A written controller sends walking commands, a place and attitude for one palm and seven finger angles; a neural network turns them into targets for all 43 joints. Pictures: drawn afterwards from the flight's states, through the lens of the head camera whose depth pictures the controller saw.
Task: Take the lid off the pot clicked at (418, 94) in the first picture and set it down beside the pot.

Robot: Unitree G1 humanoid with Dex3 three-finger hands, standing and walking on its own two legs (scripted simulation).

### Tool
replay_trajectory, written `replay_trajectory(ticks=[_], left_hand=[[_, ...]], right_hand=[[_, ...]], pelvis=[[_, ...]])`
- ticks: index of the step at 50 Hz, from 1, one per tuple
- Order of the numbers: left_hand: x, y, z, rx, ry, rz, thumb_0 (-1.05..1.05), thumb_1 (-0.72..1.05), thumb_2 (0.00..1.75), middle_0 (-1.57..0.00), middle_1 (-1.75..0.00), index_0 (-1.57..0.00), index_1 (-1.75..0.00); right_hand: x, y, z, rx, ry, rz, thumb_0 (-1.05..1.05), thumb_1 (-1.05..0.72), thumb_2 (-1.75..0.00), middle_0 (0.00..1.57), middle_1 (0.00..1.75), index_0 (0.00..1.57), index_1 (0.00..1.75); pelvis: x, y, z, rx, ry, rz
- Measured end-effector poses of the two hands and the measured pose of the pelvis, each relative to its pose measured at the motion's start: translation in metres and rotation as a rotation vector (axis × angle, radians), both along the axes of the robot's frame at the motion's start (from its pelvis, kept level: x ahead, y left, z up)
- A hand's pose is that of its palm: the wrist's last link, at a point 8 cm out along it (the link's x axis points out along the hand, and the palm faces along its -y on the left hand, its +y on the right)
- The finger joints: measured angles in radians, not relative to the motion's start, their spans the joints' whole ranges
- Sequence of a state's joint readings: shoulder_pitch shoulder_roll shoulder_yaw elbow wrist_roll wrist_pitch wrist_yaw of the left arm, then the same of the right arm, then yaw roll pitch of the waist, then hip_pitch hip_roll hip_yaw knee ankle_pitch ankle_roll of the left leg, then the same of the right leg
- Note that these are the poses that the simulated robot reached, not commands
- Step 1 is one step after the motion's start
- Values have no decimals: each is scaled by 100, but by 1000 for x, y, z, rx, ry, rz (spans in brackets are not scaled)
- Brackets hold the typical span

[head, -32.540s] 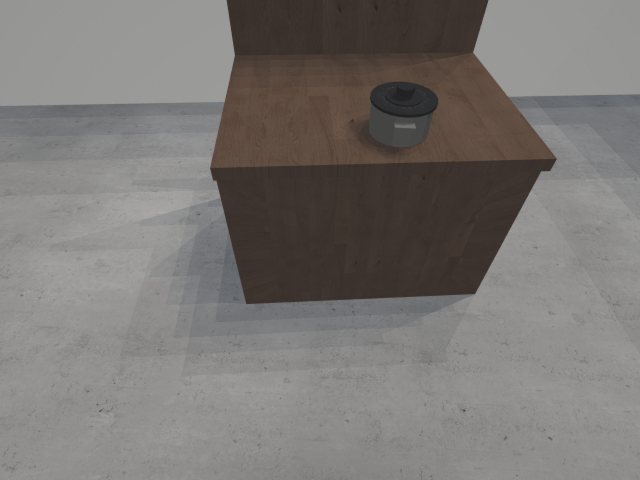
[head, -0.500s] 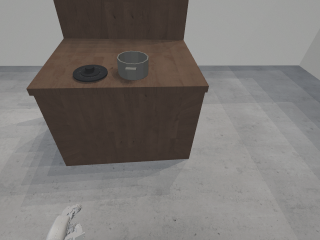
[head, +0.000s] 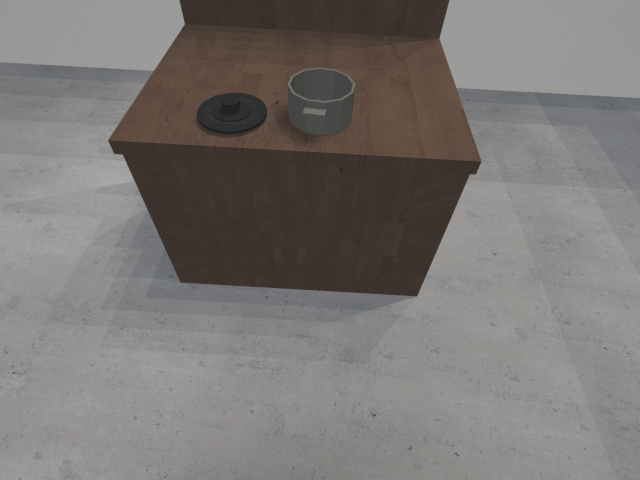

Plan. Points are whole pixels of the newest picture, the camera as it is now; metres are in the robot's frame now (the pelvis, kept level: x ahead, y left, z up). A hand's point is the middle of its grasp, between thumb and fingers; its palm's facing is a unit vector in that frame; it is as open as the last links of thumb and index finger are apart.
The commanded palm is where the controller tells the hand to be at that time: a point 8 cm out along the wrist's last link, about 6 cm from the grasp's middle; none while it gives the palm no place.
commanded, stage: stop stepping back and stand still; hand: left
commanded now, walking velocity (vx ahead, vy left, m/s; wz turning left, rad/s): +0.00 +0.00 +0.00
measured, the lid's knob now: (230, 103) +0.94 +0.29 -0.06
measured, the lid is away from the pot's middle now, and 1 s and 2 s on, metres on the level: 0.23 0.23 0.23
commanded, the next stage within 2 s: let the arm hang, fingers relaxed in 0.64 s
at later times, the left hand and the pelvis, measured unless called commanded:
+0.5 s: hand out of the picture +0.09 +0.21 -0.17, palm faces +0.00 -0.98 -0.21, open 7.4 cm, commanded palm none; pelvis +0.04 +0.02 +0.00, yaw -1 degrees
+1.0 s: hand out of the picture +0.06 +0.20 -0.17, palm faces +0.00 -0.98 -0.20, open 7.4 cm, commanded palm none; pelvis +0.03 +0.02 +0.01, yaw -1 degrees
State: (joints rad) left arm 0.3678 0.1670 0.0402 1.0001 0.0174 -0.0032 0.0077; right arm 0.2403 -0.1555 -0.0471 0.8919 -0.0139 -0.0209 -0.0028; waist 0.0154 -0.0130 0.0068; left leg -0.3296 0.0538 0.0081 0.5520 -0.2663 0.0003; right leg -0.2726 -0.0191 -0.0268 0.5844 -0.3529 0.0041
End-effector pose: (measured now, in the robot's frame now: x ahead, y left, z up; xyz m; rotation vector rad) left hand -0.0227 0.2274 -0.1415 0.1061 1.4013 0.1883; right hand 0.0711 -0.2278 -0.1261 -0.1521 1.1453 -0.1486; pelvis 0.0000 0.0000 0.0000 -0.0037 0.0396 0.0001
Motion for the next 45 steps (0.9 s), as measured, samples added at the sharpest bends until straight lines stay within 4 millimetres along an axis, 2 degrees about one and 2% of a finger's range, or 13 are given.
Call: replay_trajectory(ticks=[4,11,16,21,27,32,45], left_hand=[[28,1,-1,1,-31,-14,1,91,90,-20,-30,-20,-30],[74,5,2,22,-107,-32,1,92,90,-20,-30,-20,-30],[92,13,-1,17,-112,-54,1,92,90,-20,-30,-20,-30],[106,21,0,23,-116,-78,1,91,90,-20,-30,-20,-30],[112,29,3,36,-114,-94,1,91,90,-20,-30,-20,-30],[110,32,4,40,-99,-99,1,91,90,-20,-30,-20,-30],[87,24,5,29,-61,-88,1,91,90,-20,-30,-20,-30]], right_hand=[[15,16,-4,35,6,3,0,-91,-90,20,30,20,30],[26,14,-6,29,42,-28,-1,-92,-90,20,30,20,30],[15,11,-5,0,86,-58,0,-92,-90,20,30,20,30],[-8,12,-8,-8,155,-88,0,-91,-90,20,30,20,30],[-36,19,-10,3,231,-113,0,-91,-90,20,30,20,30],[-48,26,-12,18,261,-126,0,-90,-90,20,30,20,30],[-48,31,-13,37,247,-122,1,-91,-90,20,30,20,30]], pelvis=[[12,0,1,16,-15,-3],[30,4,3,0,-33,-2],[37,10,2,3,-43,-12],[39,16,2,2,-47,-15],[42,20,3,1,-47,-16],[42,22,4,3,-49,-19],[37,22,6,4,-57,-22]])
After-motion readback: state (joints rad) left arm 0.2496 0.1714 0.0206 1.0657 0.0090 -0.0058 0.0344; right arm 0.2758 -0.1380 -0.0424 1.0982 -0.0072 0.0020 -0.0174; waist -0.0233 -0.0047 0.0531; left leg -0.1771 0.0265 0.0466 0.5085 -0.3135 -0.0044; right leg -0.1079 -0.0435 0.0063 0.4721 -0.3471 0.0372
